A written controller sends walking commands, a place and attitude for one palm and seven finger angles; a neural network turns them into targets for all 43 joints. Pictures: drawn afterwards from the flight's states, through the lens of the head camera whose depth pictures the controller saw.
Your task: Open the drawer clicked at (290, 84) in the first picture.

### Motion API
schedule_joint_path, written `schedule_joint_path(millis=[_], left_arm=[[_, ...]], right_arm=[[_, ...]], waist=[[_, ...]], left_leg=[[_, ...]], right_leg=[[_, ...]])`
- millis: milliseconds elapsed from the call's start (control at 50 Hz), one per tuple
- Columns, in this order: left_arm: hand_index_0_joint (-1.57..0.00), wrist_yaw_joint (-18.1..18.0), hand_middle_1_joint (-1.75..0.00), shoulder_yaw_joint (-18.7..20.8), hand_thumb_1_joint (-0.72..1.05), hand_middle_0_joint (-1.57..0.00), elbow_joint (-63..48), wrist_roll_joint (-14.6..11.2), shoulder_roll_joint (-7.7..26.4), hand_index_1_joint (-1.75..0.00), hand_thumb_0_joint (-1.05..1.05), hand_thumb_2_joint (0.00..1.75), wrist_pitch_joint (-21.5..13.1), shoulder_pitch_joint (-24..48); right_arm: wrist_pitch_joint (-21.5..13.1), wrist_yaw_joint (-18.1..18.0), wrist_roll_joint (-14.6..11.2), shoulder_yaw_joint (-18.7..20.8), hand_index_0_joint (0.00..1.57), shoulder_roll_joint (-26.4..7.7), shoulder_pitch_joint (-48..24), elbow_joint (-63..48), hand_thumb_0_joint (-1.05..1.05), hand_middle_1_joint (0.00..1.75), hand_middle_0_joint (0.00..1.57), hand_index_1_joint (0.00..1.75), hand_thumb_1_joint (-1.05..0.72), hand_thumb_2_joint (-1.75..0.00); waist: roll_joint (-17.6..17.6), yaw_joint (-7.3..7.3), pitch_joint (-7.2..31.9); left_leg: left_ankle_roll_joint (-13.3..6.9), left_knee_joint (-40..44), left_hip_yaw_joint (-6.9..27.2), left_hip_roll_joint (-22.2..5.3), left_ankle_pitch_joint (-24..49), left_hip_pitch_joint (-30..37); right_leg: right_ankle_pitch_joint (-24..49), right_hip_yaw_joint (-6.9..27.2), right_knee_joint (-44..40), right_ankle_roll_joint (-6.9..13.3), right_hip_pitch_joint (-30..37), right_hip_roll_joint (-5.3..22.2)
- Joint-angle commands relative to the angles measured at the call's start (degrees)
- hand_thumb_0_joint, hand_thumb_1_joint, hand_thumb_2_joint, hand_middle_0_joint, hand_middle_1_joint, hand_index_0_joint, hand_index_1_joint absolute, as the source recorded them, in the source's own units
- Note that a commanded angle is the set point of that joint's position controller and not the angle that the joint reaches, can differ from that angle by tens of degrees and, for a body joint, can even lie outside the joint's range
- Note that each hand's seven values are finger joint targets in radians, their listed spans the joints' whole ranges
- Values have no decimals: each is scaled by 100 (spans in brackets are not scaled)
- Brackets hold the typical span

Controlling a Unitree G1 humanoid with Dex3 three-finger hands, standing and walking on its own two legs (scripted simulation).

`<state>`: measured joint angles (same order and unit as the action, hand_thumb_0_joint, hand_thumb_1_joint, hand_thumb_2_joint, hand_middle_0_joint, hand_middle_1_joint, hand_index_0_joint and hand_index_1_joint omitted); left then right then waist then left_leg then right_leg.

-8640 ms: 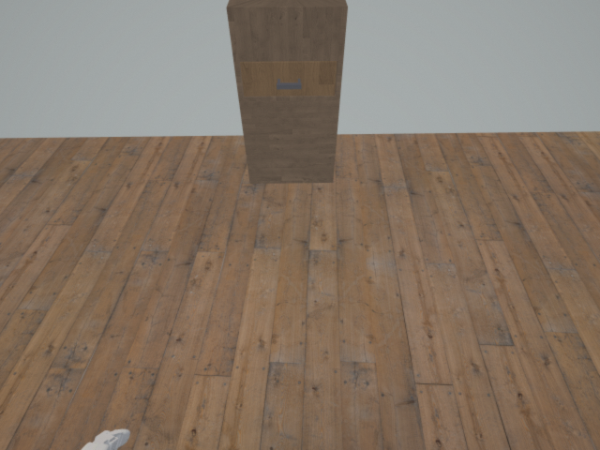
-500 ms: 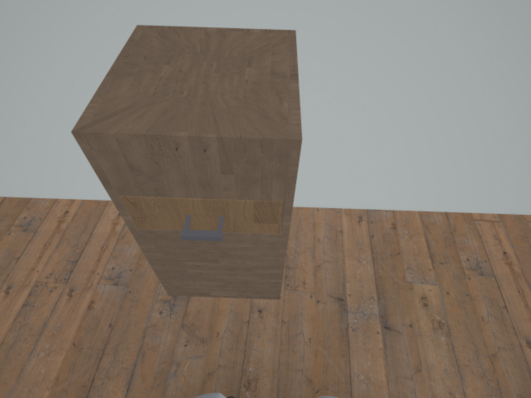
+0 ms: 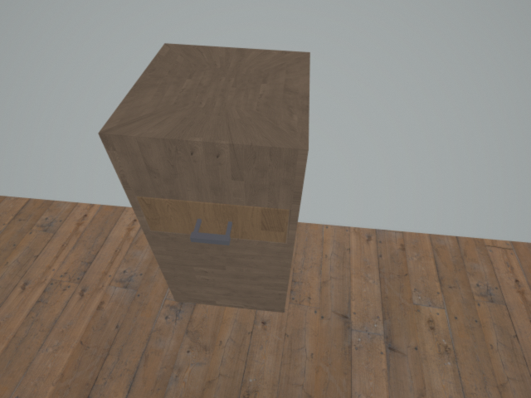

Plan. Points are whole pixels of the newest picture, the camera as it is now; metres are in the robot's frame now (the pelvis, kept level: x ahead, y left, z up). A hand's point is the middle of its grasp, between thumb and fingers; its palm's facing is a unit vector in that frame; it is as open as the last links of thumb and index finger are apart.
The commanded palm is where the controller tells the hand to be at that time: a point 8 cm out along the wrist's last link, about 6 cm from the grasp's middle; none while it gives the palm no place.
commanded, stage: come to a stop and stand still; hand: left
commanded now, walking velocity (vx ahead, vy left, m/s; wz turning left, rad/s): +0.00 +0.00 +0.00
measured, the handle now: (212, 231) +0.54 +0.18 -0.21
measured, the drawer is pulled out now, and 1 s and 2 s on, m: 0.00 0.00 0.00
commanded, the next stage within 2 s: look again from close up in 0.50 s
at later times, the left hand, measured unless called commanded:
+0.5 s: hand out of the picture +0.00 +0.18 -0.18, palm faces +0.02 -0.99 -0.15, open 7.4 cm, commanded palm none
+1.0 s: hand out of the picture +0.01 +0.17 -0.17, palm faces -0.01 -0.98 -0.22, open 7.4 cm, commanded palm none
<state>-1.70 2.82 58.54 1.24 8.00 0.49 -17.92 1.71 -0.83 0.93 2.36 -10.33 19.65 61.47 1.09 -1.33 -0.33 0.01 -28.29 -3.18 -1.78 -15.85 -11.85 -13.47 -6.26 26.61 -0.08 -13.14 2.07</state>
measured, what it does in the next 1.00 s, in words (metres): stands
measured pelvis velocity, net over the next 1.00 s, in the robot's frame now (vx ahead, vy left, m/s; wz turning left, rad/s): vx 0.01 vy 0.00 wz -0.04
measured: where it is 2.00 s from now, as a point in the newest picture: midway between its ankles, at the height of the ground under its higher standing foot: outside the picture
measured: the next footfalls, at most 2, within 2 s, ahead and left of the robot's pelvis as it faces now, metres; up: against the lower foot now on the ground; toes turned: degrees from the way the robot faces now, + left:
none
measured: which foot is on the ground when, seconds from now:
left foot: down 0.00-1.00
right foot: down 0.00-1.00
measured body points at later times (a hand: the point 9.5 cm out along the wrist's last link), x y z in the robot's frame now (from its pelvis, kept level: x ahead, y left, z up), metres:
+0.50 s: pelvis +0.01 +0.03 +0.00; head +0.01 +0.03 +0.45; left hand +0.00 +0.23 -0.16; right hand -0.01 -0.18 -0.16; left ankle -0.02 +0.11 -0.74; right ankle +0.00 -0.12 -0.74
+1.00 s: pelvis +0.01 +0.00 +0.00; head +0.02 -0.03 +0.45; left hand +0.01 +0.22 -0.15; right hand +0.00 -0.21 -0.17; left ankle -0.02 +0.11 -0.74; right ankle +0.00 -0.12 -0.74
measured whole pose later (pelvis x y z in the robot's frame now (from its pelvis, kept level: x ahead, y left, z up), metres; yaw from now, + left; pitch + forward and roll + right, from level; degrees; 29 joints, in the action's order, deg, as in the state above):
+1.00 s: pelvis +0.01 +0.00 +0.00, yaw -2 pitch -1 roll +1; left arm -1.8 -1.0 64.1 0.5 7.0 -0.6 -17.2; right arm -1.2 -1.4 0.7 -1.3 -9.5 18.0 61.7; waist 2.7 0.1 -1.4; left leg -0.7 -27.5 -5.7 -0.5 -18.1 -8.3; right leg -16.8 -3.6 30.8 -0.6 -12.7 3.3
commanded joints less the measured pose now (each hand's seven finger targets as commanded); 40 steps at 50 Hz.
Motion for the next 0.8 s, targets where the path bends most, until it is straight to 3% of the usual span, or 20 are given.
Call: schedule_joint_path(millis=[0, 20, 40, 120, 200, 380, 560, 580, 600, 620, 640, 660, 720, 780], left_arm=[[-20, -7, -30, 12, 90, -20, -70, -40, 288, -30, 0, 90, -41, -345], [-20, -9, -30, -23, 90, -20, -6, -7, 264, -30, 0, 90, -46, -303], [-20, -7, -30, -36, 90, -20, 92, 11, 267, -30, 0, 90, -21, -212], [-20, -7, -30, -115, 90, -20, 401, -4, 308, -30, 0, 90, -51, -429], [-20, -31, -30, -157, 90, -20, 550, -6, 261, -30, 0, 90, -40, -516], [-20, -71, -30, -182, 90, -20, 648, -13, 177, -30, 0, 90, -36, -584], [-20, -86, -30, -179, 90, -20, 644, -26, 134, -30, 0, 90, -59, -603], [-20, -299, -30, -276, 90, -20, 691, 28, 538, -30, 0, 90, -204, -566], [-20, -249, -30, -243, 90, -20, 513, -19, 520, -30, 0, 90, -222, -563], [-20, -187, -30, -269, 90, -20, 457, -26, 467, -30, 0, 90, -193, -418], [-20, -138, -30, -291, 90, -20, 437, -30, 502, -30, 0, 90, -200, -433], [-20, -99, -30, -297, 90, -20, 402, -28, 481, -30, 0, 90, -183, -453], [-20, -52, -30, -317, 90, -20, 398, -39, 403, -30, 0, 90, -201, -382], [-20, -40, -30, -333, 90, -20, 385, -51, 381, -30, 0, 90, -190, -293]], right_arm=[[-193, -96, 22, 26, 20, -651, 303, -183, 0, 30, 20, 30, -90, -90], [-175, -103, 26, 0, 20, -603, 103, -187, 0, 30, 20, 30, -90, -90], [-206, -100, 13, -19, 20, -541, 51, -141, 0, 30, 20, 30, -90, -90], [-258, -148, -12, -104, 20, -395, 113, -30, 0, 30, 20, 30, -90, -90], [-267, -171, -19, -138, 20, -364, 194, 85, 0, 30, 20, 30, -90, -90], [-304, -202, -18, -164, 20, -289, 342, 197, 0, 30, 20, 30, -90, -90], [-318, -195, -20, -172, 20, -150, 467, 292, 0, 30, 20, 30, -90, -90], [-396, -82, -112, -192, 20, -494, 12, -195, 0, 30, 20, 30, -90, -90], [-392, -73, -17, -190, 20, -301, 293, -238, 0, 30, 20, 30, -90, -90], [-404, -68, 0, -220, 20, -241, 306, -201, 0, 30, 20, 30, -90, -90], [-397, -44, 22, -251, 20, -241, 375, -205, 0, 30, 20, 30, -90, -90], [-392, -40, 14, -256, 20, -247, 331, -282, 0, 30, 20, 30, -90, -90], [-419, -56, -5, -251, 20, -292, 392, -313, 0, 30, 20, 30, -90, -90], [-390, -58, -12, -260, 20, -326, 407, -269, 0, 30, 20, 30, -90, -90]], waist=[[565, -25, 85], [317, -46, -82], [608, -10, -240], [282, 4, -321], [33, 49, -396], [62, 81, -421], [-127, 80, -491], [-546, 40, -958], [49, 154, -538], [310, 137, -768], [595, 96, -586], [648, 86, -372], [128, 112, -113], [-295, 147, -366]], left_leg=[[-472, 1064, 1020, -1125, 1160, 138], [-455, 1113, 896, -992, 710, -253], [-396, 1327, 857, -854, 505, -416], [-294, 1142, 600, -637, 1143, -211], [-248, 1132, 530, -608, 1248, -58], [-204, 1128, 441, -580, 1722, 155], [-212, 1093, 384, -516, 1314, 7], [-61, 143, 376, -622, 2686, -617], [-29, 470, 383, -387, 1161, -418], [-102, 783, 467, -425, 597, -639], [-187, 881, 514, -467, 131, -767], [-258, 970, 586, -465, -262, -713], [-343, 822, 599, -503, 313, -391], [-347, 752, 510, -467, 423, -352]], right_leg=[[-73, 257, -61, 89, -126, 282], [8, 248, -144, 54, 134, 234], [150, 235, -71, 38, 218, 269], [709, 386, -279, 29, 385, 372], [762, 408, -347, -12, 340, 415], [835, 422, -289, -35, 280, 417], [905, 505, -337, -2, 365, 431], [1863, 662, -162, 21, -11, 611], [624, 629, 8, 154, 119, 622], [-26, 562, 35, 175, -63, 497], [-176, 490, 112, 187, 97, 382], [-211, 438, 150, 200, 182, 333], [136, 441, 151, 210, 217, 331], [214, 512, 32, 200, 85, 373]])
